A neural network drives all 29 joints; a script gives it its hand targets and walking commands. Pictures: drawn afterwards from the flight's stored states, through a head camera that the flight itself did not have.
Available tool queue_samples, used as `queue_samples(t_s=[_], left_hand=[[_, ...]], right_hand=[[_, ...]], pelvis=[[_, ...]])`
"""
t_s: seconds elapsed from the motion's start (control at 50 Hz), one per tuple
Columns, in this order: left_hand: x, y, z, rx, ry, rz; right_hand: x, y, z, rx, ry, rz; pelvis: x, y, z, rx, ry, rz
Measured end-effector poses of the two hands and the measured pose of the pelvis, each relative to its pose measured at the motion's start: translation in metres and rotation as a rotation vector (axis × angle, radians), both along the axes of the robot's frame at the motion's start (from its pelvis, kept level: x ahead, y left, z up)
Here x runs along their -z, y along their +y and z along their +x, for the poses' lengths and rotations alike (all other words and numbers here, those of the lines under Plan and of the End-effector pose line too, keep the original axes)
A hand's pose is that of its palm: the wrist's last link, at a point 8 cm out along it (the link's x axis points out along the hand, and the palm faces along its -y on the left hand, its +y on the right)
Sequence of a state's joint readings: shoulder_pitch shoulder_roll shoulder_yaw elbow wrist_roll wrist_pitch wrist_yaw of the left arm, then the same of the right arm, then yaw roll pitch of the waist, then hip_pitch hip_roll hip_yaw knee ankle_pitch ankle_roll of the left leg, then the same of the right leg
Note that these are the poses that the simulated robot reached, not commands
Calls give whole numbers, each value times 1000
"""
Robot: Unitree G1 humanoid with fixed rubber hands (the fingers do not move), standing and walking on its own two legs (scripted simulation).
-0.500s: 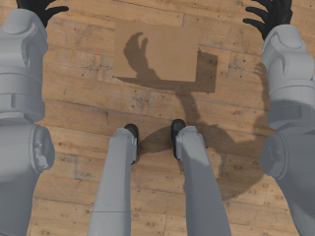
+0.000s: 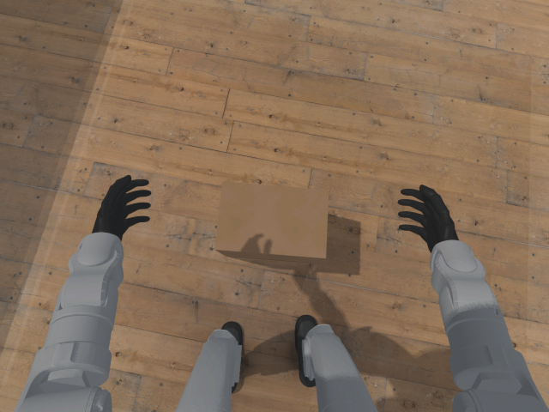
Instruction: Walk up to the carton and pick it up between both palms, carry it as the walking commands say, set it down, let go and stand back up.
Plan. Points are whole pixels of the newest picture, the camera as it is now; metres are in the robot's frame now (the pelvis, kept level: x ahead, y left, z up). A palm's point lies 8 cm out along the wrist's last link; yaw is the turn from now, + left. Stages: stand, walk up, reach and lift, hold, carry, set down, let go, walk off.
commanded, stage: let go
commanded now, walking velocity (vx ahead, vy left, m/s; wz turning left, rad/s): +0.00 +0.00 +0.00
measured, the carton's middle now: (272, 226) +0.43 -0.01 -0.58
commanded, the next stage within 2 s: stand in 0.90 s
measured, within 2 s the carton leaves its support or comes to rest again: neither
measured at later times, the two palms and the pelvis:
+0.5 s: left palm (63, 376) +0.18 +0.24 -0.02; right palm (479, 386) +0.16 -0.23 -0.01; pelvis +0.02 +0.01 +0.06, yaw -1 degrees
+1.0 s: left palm (82, 387) +0.17 +0.22 -0.03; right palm (516, 380) +0.17 -0.27 -0.02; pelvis +0.02 -0.02 +0.05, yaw -1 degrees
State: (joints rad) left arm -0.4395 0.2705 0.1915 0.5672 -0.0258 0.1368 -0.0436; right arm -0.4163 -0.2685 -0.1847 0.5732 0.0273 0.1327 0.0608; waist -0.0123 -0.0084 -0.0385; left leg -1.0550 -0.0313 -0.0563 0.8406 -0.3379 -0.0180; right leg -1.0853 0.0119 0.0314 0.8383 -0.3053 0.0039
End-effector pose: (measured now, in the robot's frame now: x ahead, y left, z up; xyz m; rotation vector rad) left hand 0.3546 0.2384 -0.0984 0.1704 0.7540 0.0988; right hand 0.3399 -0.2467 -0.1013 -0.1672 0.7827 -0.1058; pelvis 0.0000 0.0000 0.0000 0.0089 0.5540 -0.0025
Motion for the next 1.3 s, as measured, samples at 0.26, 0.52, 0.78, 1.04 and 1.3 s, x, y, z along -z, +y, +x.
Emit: queue_samples(t_s=[0.26,0.52,0.78,1.04,1.3], left_hand=[[-44,-18,-75,37,5,-36],[-81,1,-179,57,39,-8],[-89,-17,-180,77,34,-30],[-71,-4,-193,2,117,79],[-74,45,-184,-24,153,182]], right_hand=[[-52,19,-78,-28,8,8],[-87,22,-183,-10,26,6],[-88,19,-188,-43,23,15],[-81,-35,-175,12,63,-109],[-72,-48,-186,57,144,-168]], pelvis=[[-35,0,28,-2,-215,-14],[-56,14,13,15,-548,-20],[-53,3,-4,25,-741,-24],[-53,-16,27,8,-616,-19],[-55,-4,45,10,-561,-23]])
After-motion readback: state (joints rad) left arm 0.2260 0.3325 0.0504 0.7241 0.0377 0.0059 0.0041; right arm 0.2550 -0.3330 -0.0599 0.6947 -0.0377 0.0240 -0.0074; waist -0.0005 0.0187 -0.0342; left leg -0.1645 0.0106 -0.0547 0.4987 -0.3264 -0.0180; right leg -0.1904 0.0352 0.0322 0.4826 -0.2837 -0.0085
